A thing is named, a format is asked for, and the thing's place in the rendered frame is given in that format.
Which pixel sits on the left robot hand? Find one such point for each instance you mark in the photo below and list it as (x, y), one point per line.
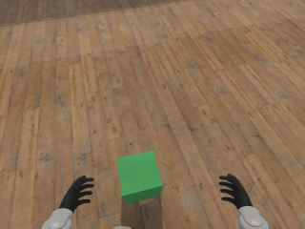
(71, 199)

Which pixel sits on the carton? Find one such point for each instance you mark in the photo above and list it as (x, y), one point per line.
(139, 177)

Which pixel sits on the right robot hand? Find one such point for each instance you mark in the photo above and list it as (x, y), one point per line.
(241, 198)

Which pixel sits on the left robot forearm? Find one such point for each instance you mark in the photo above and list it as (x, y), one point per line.
(61, 218)

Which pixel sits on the right robot forearm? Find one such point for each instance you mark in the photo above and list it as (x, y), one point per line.
(250, 218)

